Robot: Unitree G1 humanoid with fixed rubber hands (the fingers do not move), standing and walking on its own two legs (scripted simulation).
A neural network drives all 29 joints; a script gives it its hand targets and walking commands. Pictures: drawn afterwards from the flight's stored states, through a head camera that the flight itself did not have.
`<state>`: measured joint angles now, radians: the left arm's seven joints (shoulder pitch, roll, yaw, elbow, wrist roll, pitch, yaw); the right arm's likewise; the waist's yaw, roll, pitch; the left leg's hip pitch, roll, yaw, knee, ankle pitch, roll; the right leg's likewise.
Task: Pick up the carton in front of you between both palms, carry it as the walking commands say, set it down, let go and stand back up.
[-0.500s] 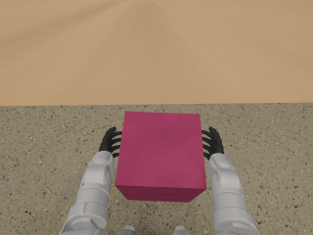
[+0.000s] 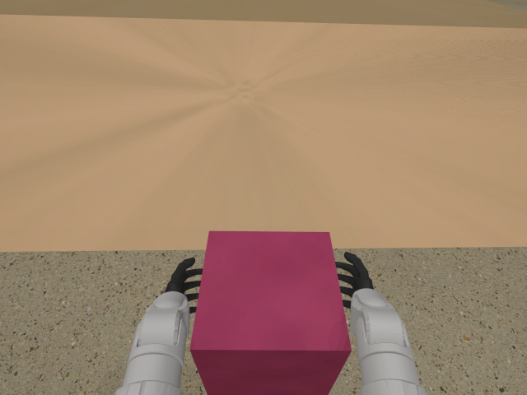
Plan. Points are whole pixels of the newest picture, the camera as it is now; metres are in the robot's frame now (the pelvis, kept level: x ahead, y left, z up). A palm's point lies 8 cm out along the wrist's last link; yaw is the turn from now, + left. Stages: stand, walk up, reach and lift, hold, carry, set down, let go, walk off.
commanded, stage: reach and lift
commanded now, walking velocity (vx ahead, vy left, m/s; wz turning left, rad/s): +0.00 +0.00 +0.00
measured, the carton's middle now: (268, 319) +0.30 +0.00 -0.06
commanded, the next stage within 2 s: hold in 0.88 s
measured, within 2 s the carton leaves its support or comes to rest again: neither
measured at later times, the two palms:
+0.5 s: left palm (176, 292) +0.29 +0.15 +0.03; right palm (362, 291) +0.30 -0.15 +0.04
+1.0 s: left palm (174, 290) +0.29 +0.15 +0.04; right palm (365, 288) +0.29 -0.15 +0.05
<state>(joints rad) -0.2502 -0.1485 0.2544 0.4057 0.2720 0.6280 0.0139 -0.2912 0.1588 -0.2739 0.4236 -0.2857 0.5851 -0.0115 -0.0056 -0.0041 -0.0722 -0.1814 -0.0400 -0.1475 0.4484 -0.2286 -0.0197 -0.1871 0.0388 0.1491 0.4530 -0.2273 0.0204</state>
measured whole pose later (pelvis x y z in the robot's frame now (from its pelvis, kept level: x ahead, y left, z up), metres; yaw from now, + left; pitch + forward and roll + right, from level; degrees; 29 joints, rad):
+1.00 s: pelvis +0.00 +0.00 +0.01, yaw +0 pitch -5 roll +0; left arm -0.24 -0.15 0.20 0.25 0.26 0.74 0.02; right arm -0.27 0.15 -0.23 0.27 -0.28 0.69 0.00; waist 0.00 0.00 -0.01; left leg -0.07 -0.03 -0.13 0.36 -0.20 -0.02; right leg -0.07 0.03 0.14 0.36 -0.19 0.02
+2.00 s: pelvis +0.01 +0.00 +0.01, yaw +0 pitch -7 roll +0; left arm -0.24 -0.15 0.18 0.22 0.27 0.79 0.01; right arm -0.27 0.15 -0.22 0.23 -0.29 0.75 0.00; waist 0.00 0.00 0.00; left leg -0.02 -0.03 -0.13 0.32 -0.18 -0.01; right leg -0.03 0.02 0.14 0.32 -0.18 0.02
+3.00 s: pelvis +0.43 -0.01 -0.01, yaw +1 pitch +5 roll +1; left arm 0.10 -0.13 0.01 -0.55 -0.02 1.13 0.18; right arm 0.13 0.14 -0.05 -0.55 -0.01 1.07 -0.15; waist 0.05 -0.02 -0.16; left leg -0.56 0.06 0.21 0.55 -0.14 0.01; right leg 0.05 -0.06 -0.18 0.27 -0.40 0.02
